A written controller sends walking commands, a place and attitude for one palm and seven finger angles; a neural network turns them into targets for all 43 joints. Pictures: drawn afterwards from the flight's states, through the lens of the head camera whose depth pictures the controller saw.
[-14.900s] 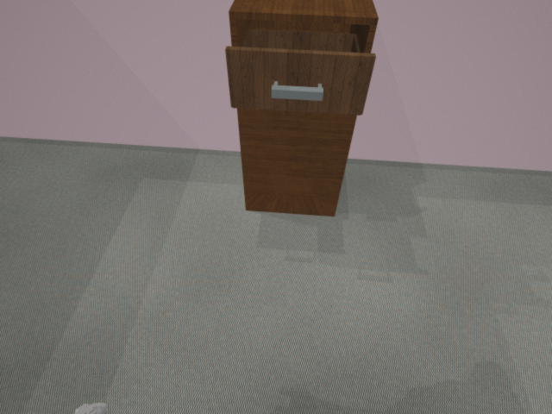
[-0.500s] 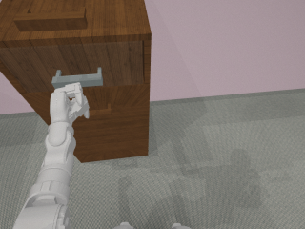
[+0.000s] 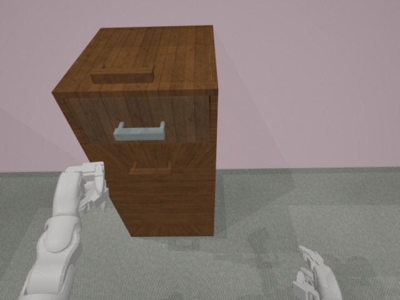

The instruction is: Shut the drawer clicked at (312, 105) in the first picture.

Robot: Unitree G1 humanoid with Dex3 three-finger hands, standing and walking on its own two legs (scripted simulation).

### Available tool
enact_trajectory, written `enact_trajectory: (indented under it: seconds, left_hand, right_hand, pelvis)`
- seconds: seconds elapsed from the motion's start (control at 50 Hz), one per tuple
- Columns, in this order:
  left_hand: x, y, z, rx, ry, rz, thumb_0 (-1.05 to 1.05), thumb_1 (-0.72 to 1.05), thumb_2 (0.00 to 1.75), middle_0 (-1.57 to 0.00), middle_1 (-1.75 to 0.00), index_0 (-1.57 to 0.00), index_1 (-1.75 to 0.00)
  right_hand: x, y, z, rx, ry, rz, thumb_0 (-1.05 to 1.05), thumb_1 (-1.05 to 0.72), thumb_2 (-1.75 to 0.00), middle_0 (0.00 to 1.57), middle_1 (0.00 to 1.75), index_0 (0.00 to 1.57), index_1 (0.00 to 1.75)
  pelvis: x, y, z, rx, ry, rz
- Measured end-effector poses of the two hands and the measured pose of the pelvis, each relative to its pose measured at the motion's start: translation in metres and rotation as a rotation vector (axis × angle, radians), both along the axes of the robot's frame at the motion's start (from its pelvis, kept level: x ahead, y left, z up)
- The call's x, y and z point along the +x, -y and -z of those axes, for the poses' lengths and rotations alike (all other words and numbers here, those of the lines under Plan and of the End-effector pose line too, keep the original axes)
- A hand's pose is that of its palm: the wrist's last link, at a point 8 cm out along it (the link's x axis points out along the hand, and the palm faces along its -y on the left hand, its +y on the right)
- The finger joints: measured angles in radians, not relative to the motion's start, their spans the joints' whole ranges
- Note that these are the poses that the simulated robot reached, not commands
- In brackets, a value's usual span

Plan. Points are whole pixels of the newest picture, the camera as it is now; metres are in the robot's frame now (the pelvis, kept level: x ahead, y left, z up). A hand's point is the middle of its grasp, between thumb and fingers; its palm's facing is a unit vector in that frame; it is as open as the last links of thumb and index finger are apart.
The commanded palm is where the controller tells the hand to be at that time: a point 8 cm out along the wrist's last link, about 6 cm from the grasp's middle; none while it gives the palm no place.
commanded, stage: draw the hand back to the body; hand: left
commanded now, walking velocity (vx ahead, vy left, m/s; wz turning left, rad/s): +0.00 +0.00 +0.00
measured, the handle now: (141, 129) +0.55 +0.21 +0.02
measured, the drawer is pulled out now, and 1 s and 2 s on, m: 0.00 0.00 0.00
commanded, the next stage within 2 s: step back with the hand held close in 0.70 s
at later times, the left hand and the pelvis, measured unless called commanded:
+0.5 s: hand (49, 224) +0.19 +0.23 +0.16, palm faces +0.36 -0.85 -0.39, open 3.2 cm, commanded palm +0.13 +0.28 +0.18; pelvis +0.00 +0.00 +0.01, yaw +0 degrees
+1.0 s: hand (34, 217) +0.19 +0.25 +0.17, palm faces +0.36 -0.82 -0.45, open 3.2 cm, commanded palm +0.13 +0.29 +0.18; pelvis +0.00 +0.01 +0.01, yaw -1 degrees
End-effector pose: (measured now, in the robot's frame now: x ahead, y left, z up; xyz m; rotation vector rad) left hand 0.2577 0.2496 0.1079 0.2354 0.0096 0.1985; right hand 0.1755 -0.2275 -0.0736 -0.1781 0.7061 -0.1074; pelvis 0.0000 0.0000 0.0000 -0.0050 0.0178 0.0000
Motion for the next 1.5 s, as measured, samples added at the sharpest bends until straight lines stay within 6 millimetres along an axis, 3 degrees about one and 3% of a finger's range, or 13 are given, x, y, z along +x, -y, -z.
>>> enact_trajectory:
  seconds: [0.6,0.8,0.9,0.96,1.12,1.34,1.5]
  left_hand:
    - [-0.123,-0.024,-0.078,0.244,0.141,-0.16,0.01,0.89,0.9,-1.4,-1.6,-1.41,-1.6]
    - [-0.121,-0.028,-0.069,0.206,0.135,-0.177,0.01,0.89,0.9,-1.4,-1.6,-1.41,-1.6]
    - [-0.114,-0.033,-0.08,0.256,0.178,-0.157,0.01,0.89,0.89,-1.4,-1.6,-1.41,-1.6]
    - [-0.107,-0.038,-0.085,0.293,0.193,-0.139,0.01,0.89,0.89,-1.4,-1.6,-1.41,-1.6]
    - [-0.098,-0.041,-0.067,0.304,0.087,-0.044,0.01,0.89,0.89,-1.4,-1.6,-1.4,-1.6]
    - [-0.124,-0.056,-0.075,0.354,0.138,-0.04,0.01,0.89,0.89,-1.4,-1.6,-1.4,-1.59]
    - [-0.152,-0.06,-0.069,0.333,0.164,-0.069,0.01,0.89,0.89,-1.4,-1.6,-1.41,-1.59]
  right_hand:
    - [-0.006,0.001,-0.003,0.013,0.043,-0.017,0.01,-0.9,-0.9,0.2,0.29,0.2,0.3]
    - [-0.003,-0.007,-0.006,0.002,0.056,-0.034,0.01,-0.9,-0.9,0.2,0.29,0.2,0.3]
    - [-0.004,-0.009,-0.007,0.001,0.046,-0.036,0.01,-0.9,-0.9,0.21,0.29,0.21,0.3]
    - [-0.008,-0.007,-0.007,-0.005,0.017,-0.019,0.01,-0.9,-0.9,0.21,0.3,0.21,0.3]
    - [-0.03,0.001,-0.001,-0.042,-0.078,0.073,0.01,-0.9,-0.9,0.21,0.3,0.21,0.3]
    - [-0.053,-0.013,-0.003,-0.066,-0.066,0.076,0.01,-0.91,-0.9,0.2,0.29,0.2,0.3]
    - [-0.07,-0.026,-0.002,-0.06,-0.03,0.042,0.01,-0.9,-0.9,0.21,0.3,0.21,0.3]
  pelvis:
    - [0.0,0.001,-0.011,-0.005,0.093,0.006]
    - [-0.002,-0.002,-0.011,-0.005,0.095,0.001]
    - [-0.001,-0.004,-0.01,-0.014,0.077,0.006]
    - [-0.002,-0.007,-0.011,-0.018,0.051,0.014]
    - [-0.007,-0.021,-0.009,-0.01,0.002,0.028]
    - [-0.032,-0.032,-0.003,-0.007,-0.007,0.031]
    - [-0.055,-0.035,0.002,-0.025,-0.005,0.019]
